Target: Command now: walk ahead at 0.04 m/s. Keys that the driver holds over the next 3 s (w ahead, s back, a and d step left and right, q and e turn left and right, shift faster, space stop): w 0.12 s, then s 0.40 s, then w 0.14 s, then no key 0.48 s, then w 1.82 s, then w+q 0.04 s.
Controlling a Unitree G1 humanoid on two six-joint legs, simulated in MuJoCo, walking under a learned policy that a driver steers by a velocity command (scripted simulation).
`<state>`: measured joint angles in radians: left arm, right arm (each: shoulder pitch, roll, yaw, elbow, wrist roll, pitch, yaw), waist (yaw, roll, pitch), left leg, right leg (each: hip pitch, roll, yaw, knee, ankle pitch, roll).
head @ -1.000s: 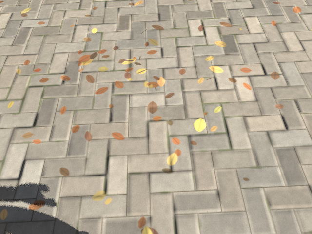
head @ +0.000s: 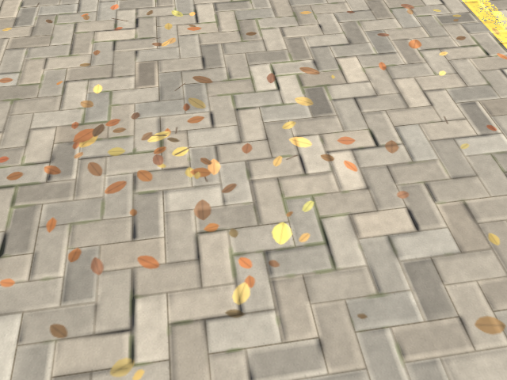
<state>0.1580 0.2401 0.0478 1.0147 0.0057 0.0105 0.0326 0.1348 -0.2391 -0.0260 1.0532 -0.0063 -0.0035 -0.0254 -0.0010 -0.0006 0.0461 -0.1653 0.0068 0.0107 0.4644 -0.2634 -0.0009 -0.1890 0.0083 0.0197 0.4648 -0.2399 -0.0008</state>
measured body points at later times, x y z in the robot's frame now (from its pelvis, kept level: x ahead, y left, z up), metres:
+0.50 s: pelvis +0.01 -0.01 +0.00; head +0.05 -0.02 +0.45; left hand +0.10 +0.26 -0.13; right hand +0.11 -0.29 -0.14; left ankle -0.05 +0.12 -0.67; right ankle +0.01 -0.12 -0.74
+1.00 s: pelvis +0.01 +0.02 +0.00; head +0.03 +0.02 +0.45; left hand +0.09 +0.29 -0.14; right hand +0.04 -0.23 -0.15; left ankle -0.05 +0.12 -0.74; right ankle +0.04 -0.12 -0.74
